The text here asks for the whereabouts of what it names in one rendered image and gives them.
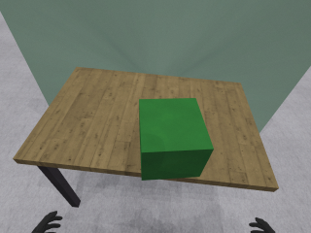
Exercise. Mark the robot left hand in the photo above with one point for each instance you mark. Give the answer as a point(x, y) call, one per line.
point(44, 224)

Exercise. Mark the robot right hand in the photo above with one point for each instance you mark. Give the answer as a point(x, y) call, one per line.
point(261, 224)

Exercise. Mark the carton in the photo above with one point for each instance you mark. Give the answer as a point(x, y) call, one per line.
point(174, 140)

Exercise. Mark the table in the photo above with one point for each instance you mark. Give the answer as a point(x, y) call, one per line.
point(93, 125)

